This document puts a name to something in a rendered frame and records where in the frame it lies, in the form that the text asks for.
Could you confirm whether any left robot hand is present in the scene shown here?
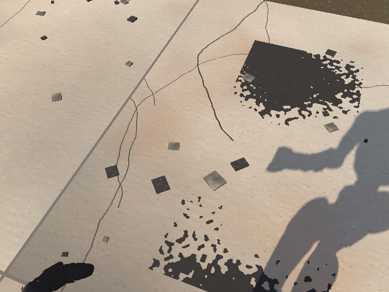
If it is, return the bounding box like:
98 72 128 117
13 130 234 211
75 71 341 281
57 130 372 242
21 262 94 292

